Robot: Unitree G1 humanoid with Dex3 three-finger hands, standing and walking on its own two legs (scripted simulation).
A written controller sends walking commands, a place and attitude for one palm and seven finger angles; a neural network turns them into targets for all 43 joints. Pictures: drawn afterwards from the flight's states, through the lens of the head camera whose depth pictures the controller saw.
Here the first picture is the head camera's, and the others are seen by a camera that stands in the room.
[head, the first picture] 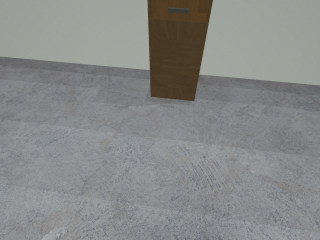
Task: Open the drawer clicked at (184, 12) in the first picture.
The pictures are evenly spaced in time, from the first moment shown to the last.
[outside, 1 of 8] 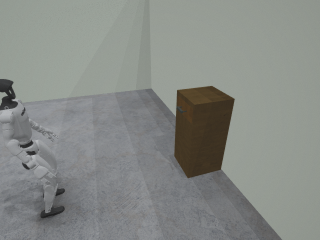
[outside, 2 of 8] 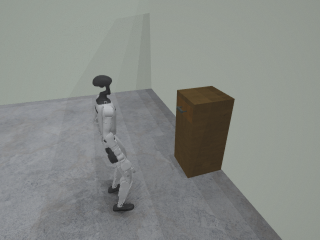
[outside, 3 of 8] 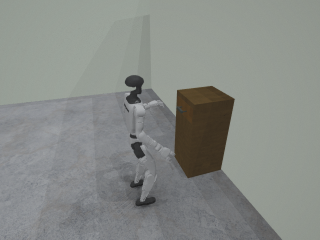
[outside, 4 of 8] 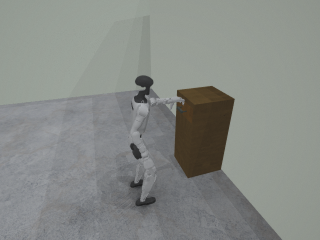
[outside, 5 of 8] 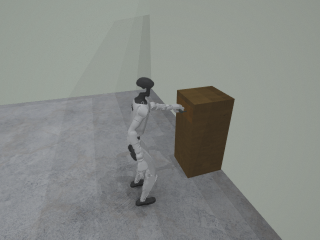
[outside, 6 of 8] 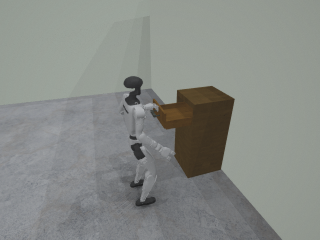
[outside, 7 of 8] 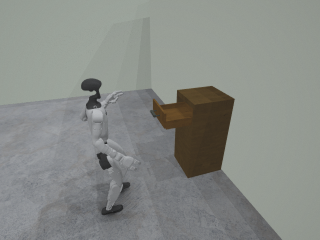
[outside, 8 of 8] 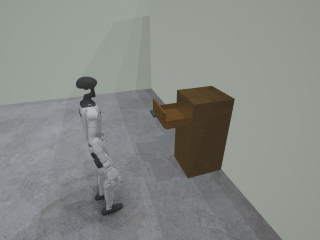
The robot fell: no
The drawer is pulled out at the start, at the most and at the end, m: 0.00 0.30 0.29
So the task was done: yes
